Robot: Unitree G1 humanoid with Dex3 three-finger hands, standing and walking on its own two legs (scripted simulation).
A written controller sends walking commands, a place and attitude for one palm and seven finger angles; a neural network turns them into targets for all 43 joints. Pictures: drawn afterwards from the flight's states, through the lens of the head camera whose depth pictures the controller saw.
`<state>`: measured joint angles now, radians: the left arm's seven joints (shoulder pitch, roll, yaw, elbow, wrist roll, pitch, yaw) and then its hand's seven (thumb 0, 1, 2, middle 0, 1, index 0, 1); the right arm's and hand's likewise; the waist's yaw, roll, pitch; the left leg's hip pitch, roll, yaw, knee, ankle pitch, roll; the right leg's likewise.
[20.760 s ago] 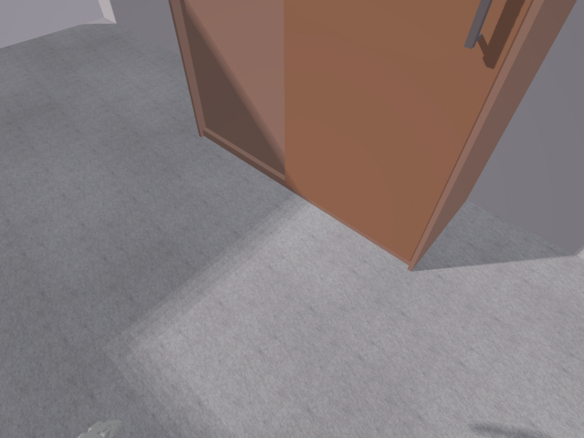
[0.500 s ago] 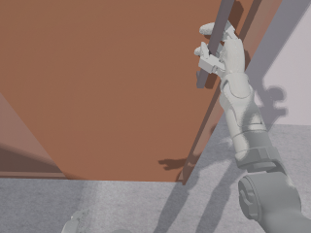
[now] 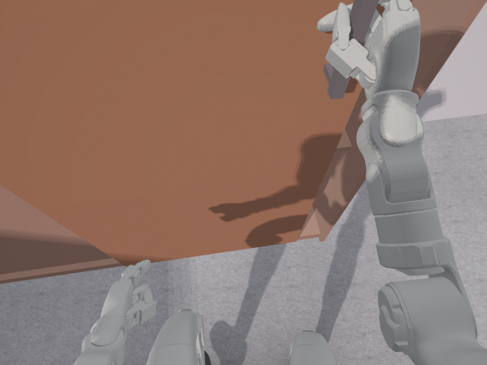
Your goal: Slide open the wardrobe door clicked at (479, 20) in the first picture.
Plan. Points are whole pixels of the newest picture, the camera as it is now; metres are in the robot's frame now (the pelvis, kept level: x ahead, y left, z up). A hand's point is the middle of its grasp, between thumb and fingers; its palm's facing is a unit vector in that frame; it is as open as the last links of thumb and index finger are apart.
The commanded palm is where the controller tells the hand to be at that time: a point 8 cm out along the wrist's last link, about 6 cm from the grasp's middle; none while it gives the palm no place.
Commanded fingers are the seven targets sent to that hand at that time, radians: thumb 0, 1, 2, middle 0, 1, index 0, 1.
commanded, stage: step sideways, sliding the door along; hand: right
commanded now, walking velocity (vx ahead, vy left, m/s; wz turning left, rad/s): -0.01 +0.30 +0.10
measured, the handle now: (355, 5) +0.47 -0.17 +0.26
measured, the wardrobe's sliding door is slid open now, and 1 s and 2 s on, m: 0.10 0.54 0.54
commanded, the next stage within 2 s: stop walking and hold the door there in 1.38 s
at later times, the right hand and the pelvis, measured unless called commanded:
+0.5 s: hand (173, 67) +0.42 +0.04 +0.24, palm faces +0.15 +0.99 -0.07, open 6.5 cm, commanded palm +0.39 +0.06 +0.23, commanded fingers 0.00 -0.90 -0.90 0.45 1.40 0.45 1.40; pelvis +0.05 +0.19 +0.01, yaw -3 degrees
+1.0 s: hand out of the picture +0.39 +0.28 +0.23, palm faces -0.10 +0.98 -0.17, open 7.4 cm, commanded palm +0.38 +0.24 +0.23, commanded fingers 0.00 -0.90 -0.90 0.45 1.40 0.45 1.40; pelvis +0.03 +0.34 +0.01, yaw +3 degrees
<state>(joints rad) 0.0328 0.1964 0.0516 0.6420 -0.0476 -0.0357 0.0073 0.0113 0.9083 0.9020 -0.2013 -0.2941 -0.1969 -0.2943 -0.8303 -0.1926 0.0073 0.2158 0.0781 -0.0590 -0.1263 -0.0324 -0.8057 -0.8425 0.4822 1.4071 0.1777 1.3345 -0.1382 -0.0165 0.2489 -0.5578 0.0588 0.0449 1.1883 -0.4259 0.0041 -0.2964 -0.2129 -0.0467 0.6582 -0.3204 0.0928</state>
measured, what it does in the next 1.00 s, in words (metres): steps to the left: left foot, then right foot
